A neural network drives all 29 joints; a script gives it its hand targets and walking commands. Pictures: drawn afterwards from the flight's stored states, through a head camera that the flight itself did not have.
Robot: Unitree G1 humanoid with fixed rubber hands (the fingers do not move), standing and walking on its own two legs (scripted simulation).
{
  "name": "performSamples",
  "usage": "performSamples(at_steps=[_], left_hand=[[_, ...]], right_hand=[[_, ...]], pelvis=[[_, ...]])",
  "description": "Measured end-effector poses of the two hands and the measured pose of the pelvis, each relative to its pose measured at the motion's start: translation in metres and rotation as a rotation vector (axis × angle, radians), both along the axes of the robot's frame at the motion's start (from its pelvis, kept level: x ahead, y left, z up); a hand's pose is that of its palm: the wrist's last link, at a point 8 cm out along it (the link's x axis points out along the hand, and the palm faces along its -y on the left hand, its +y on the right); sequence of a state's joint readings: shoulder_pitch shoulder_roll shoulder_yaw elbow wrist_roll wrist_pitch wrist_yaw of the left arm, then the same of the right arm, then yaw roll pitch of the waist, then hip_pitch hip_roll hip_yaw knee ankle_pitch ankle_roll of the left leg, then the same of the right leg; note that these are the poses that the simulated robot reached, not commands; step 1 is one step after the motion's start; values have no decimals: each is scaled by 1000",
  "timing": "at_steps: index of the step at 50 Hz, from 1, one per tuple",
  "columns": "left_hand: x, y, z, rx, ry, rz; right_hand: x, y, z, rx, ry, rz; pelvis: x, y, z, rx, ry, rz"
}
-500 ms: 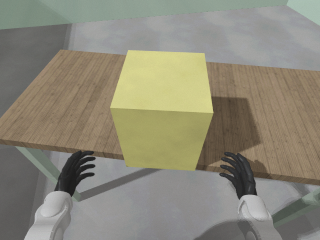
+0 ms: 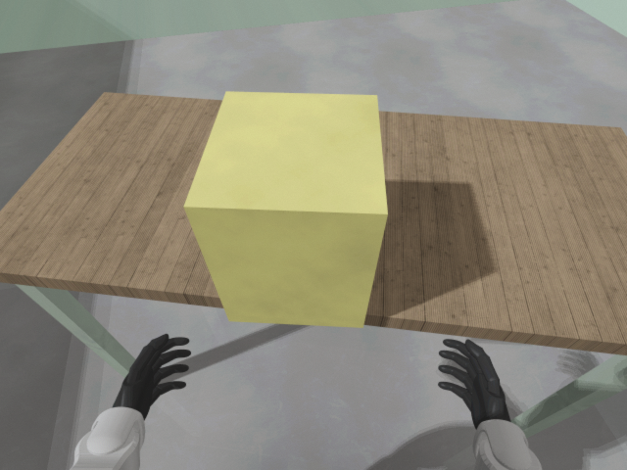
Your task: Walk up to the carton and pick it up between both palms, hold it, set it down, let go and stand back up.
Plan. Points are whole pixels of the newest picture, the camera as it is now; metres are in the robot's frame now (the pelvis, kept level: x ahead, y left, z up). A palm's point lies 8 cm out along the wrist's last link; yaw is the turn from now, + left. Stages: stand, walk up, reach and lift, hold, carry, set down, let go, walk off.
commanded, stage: set down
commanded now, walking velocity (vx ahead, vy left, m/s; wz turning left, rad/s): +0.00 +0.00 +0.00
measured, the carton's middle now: (298, 215) +0.43 +0.05 +0.07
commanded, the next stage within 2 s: let go in 0.22 s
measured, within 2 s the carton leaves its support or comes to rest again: neither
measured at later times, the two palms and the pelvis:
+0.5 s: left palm (144, 441) +0.16 +0.23 -0.07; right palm (496, 456) +0.16 -0.21 -0.08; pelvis +0.01 +0.00 +0.00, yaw +0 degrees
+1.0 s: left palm out of the picture +0.09 +0.26 -0.11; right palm out of the picture +0.03 -0.25 -0.14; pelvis +0.00 +0.02 -0.01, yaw -5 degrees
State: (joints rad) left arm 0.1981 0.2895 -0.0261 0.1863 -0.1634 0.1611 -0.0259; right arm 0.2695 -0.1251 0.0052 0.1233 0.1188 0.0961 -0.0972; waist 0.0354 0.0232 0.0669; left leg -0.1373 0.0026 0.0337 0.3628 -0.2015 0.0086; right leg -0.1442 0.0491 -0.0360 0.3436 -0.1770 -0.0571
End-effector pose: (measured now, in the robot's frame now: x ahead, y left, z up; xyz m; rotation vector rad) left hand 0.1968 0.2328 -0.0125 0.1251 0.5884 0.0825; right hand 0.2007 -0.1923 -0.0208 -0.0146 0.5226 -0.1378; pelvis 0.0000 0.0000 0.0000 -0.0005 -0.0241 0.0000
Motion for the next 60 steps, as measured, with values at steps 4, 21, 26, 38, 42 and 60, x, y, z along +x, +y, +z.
performSamples(at_steps=[4, 21, 26, 38, 42, 60], left_hand=[[-3, -4, -12, 6, 46, 0], [-30, -1, -55, 38, 198, 9], [-35, 1, -60, 52, 220, 10], [-47, 3, -73, 98, 259, -35], [-67, 10, -82, 125, 311, -72], [-116, 17, -107, 129, 478, -71]], right_hand=[[-2, -4, -8, -21, 27, 15], [-31, -21, -51, -80, 161, 63], [-42, -23, -59, -88, 188, 69], [-65, -32, -73, -138, 291, 76], [-96, -45, -93, -146, 442, 28], [-214, -36, -125, -63, 732, -126]], pelvis=[[0, -3, 0, 2, 3, 0], [7, -2, -1, 0, 7, -6], [8, 1, -1, -1, -4, -9], [3, 9, -3, -3, -4, -33], [4, 12, -7, -4, 35, -58], [-1, 21, -12, 12, 77, -129]])
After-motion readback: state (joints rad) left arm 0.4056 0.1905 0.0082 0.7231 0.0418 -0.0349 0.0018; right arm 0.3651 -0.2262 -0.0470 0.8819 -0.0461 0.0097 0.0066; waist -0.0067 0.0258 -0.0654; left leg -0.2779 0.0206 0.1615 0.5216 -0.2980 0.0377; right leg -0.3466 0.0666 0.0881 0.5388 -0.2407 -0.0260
